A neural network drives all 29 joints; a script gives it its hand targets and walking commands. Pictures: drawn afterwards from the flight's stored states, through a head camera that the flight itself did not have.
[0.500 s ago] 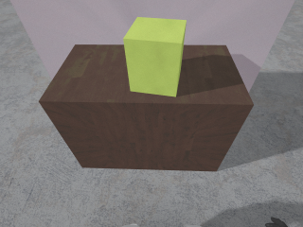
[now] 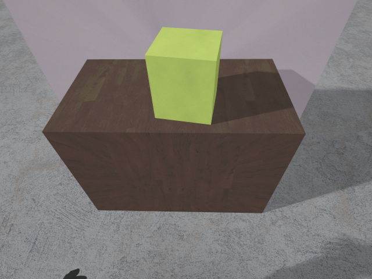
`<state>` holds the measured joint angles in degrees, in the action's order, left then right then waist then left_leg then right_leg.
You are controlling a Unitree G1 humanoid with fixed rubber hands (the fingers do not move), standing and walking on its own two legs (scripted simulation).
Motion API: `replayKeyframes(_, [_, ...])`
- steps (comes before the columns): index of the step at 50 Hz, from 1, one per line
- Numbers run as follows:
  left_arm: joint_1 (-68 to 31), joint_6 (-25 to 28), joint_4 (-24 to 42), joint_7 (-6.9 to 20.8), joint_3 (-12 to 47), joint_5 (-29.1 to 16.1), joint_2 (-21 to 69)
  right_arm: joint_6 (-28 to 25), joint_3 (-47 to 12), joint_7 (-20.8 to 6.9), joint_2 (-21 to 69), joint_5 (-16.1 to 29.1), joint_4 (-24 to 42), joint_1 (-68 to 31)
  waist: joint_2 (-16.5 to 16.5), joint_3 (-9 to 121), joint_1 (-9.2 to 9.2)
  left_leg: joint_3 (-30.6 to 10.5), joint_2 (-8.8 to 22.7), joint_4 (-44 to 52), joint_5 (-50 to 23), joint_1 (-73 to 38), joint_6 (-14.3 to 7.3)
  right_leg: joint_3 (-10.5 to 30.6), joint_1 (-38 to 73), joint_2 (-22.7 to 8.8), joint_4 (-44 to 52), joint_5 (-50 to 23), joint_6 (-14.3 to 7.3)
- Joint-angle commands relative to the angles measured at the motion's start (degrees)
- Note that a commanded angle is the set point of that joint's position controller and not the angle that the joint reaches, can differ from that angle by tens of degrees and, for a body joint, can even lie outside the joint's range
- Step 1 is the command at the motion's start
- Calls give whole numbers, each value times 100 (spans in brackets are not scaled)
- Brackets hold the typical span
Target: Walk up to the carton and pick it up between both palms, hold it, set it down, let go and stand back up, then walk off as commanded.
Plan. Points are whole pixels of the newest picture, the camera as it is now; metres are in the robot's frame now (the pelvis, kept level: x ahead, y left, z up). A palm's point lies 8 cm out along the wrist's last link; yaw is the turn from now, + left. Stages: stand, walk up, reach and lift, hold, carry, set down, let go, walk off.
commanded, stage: walk off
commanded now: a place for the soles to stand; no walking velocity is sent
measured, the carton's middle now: (187, 76) +0.76 +0.00 +0.02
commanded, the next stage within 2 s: stand in 0.06 s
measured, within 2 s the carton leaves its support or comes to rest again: neither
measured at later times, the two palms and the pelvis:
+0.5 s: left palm out of the picture +0.14 +0.30 -0.09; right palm out of the picture +0.11 -0.29 -0.08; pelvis +0.02 +0.01 +0.02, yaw -1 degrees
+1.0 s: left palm out of the picture +0.12 +0.30 -0.10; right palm out of the picture +0.12 -0.28 -0.09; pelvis +0.03 +0.01 +0.02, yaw -1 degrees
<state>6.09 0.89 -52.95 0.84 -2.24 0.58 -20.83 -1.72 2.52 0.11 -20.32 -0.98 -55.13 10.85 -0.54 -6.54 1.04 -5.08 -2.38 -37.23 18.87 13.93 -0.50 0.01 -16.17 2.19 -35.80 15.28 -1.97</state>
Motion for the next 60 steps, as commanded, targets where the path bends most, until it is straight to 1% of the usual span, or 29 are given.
replayKeyframes(1, [-314, 178, 382, -57, -249, -41, -1126, -160, 253, 54, -1157, 1, 314, -100, -170, 487, 53, -480, 266, 715, -56, -173, -280, 1561, -195, -1217, 1846, 850, -399])
replayKeyframes(4, [-712, 244, 240, -101, -167, -18, -1188, -215, 229, 43, -1152, 37, 139, -475, -374, 832, -11, -537, 587, 920, -1454, -471, -267, 1247, 343, -1130, 1479, -1140, -397])
replayKeyframes(6, [-861, 223, 183, -107, -117, -115, -1221, -151, 161, 21, -1030, 123, 95, -530, -246, 744, 88, -545, 615, 1201, -1339, -432, -245, 1172, 438, -1083, 1534, -1279, -300])
replayKeyframes(7, [-708, 218, 68, -125, -130, -92, -1194, -104, 104, 32, -1016, 87, -45, -572, -168, 636, -128, -658, 630, 1554, -1227, -346, -243, 1181, 632, -1055, 1480, -1041, -377])
replayKeyframes(8, [-813, 220, 53, -122, -58, -79, -1032, -133, 77, 35, -966, 97, -33, -762, -344, 769, -40, -534, 733, 1539, -1489, -526, -232, 985, 797, -980, 1580, -1323, -192])
replayKeyframes(9, [-527, 240, -97, -120, -29, -128, -904, -178, 147, 14, -1302, 91, -91, -599, 22, 1070, -101, -593, 702, 1608, -1346, -567, -210, 932, 1018, -862, 1512, -1267, -166])
replayKeyframes(11, [-594, 230, -214, -134, -31, -72, -978, -135, 114, -12, -1280, 48, -277, -586, -350, 1091, -52, -455, 709, 1677, -1605, -635, -214, 906, 1178, -872, 1649, -1465, -117])
replayKeyframes(12, [-632, 221, -306, -164, 5, -89, -1016, -93, 127, 35, -1206, 82, -306, -712, 71, 993, -3, -439, 714, 1759, -1828, -761, -208, 851, 1120, -932, 1632, -1752, -99])
replayKeyframes(13, [-727, 165, -340, -159, -42, -106, -1103, -81, 63, 34, -1132, 137, -282, -728, -236, 909, -38, -464, 650, 1893, -1593, -666, -132, 856, 1080, -831, 1644, -1596, -24])
replayKeyframes(16, [-661, 175, -561, -122, 0, -108, -1114, -78, 53, 72, -1184, 120, -466, -966, 101, 764, -61, -461, 750, 2109, -1553, -677, -106, 821, 989, -749, 1785, -1085, 80])
replayKeyframes(20, [-746, 216, -604, -107, 43, -127, -965, -83, 17, 41, -1037, 146, -491, -1013, -39, 683, -106, -446, 792, 2173, -1492, -703, -107, 894, 965, -852, 1894, -1065, 29])
replayKeyframes(21, [-856, 197, -600, -84, 48, -86, -925, -78, 78, 46, -1172, 85, -498, -1184, 326, 927, -130, -448, 844, 2165, -1155, -710, -70, 777, 1240, -845, 2041, -1019, 50])
replayKeyframes(23, [-988, 212, -655, -125, -17, -18, -1350, -18, -25, 1, -946, 71, -514, -1206, 432, 890, -179, -390, 780, 2349, -1422, -551, -64, 815, 1274, -900, 1905, -1030, 13])
replayKeyframes(24, [-1079, 191, -706, -101, 90, -45, -1043, -33, 55, 36, -1170, 89, -497, -1221, 26, 610, -37, -401, 820, 2271, -1147, -419, -129, 852, 1140, -879, 1999, -935, -30])
replayKeyframes(25, [-756, 221, -731, -90, 24, -73, -1136, -48, 55, 54, -1170, 101, -606, -949, -302, 759, -143, -542, 850, 2345, -1101, -507, -145, 766, 1177, -828, 1979, -843, 56])
replayKeyframes(27, [-751, 181, -817, -101, 58, -37, -989, -85, 96, 2, -1276, 80, -560, -1314, 321, 819, -190, -387, 779, 2337, -980, -655, -94, 791, 1084, -833, 1993, -807, 28])
replayKeyframes(28, [-850, 161, -760, -105, 47, -25, -1104, -104, 38, 14, -933, 35, -585, -1101, -200, 671, -127, -407, 837, 2287, -1032, -574, -147, 810, 1092, -862, 2011, -852, -42])
replayKeyframes(29, [-852, 152, -779, -118, 51, -40, -953, -114, 80, 0, -1107, 76, -562, -1037, 149, 720, -99, -392, 790, 2244, -1108, -570, -71, 767, 1171, -833, 2070, -923, -22])
replayKeyframes(36, [-877, 177, -814, -139, 27, -10, -1117, -24, 11, 26, -1060, 110, -612, -1165, 407, 710, -176, -369, 794, 2276, -1356, -642, -58, 730, 1177, -927, 2036, -1181, 14])
replayKeyframes(39, [-661, 197, -889, -112, 68, -96, -941, -40, -12, 42, -1030, 156, -567, -1113, -33, 863, -101, -549, 874, 2320, -1023, -505, -177, 762, 1401, -810, 2001, -1294, 19])
replayKeyframes(44, [-500, 132, -946, -121, 11, -104, -1216, 14, -51, 46, -912, 90, -660, -850, 42, 866, -175, -441, 787, 2301, -982, -621, -168, 932, 1221, -873, 2157, -534, 25])
replayKeyframes(47, [-786, 160, -867, -147, -8, -5, -1196, -21, 59, 88, -1265, 110, -517, -989, 356, 719, -95, -469, 834, 2310, -1118, -601, -169, 836, 1140, -939, 2078, -1081, -6])
replayKeyframes(48, [-452, 163, -1022, -117, 3, -43, -1165, -36, -3, 82, -1135, 59, -618, -855, 104, 737, -217, -373, 806, 2275, -1225, -536, -136, 885, 1380, -907, 2073, -1312, 40])
replayKeyframes(49, [-393, 209, -987, -121, -35, -26, -1156, -47, -70, 28, -895, 105, -565, -598, -50, 1003, -68, -390, 865, 2151, -1461, -799, -176, 863, 1410, -918, 1997, -1409, 18])
replayKeyframes(53, [-613, 121, -892, -111, -37, -50, -1052, -32, -6, 53, -937, 42, -478, -1049, 77, 936, -165, -327, 803, 2201, -1489, -766, -118, 764, 1327, -870, 2046, -1061, 33])
replayKeyframes(54, [-476, 121, -898, -126, 4, -65, -896, -21, 0, 63, -1164, 64, -599, -912, 363, 909, -181, -408, 858, 2194, -1633, -705, -126, 884, 1460, -868, 2039, -1425, -16])
replayKeyframes(56, [-619, 156, -851, -126, -83, -119, -1209, -64, -8, 54, -886, 107, -545, -1005, -213, 1013, -176, -451, 833, 2245, -1787, -800, -101, 779, 1550, -870, 1974, -1594, 36])
replayKeyframes(58, [-548, 113, -931, -174, -36, -29, -1098, -26, 41, 47, -1114, 106, -563, -872, 192, 1116, -94, -316, 791, 2222, -1957, -1016, -74, 759, 1477, -892, 1926, -1783, 38])
replayKeyframes(60, [-797, 115, -871, -134, -16, -29, -1070, -51, 28, 59, -1027, 82, -516, -1151, -41, 974, -76, -308, 811, 2181, -1796, -908, -16, 697, 1351, -894, 1917, -1479, 50])
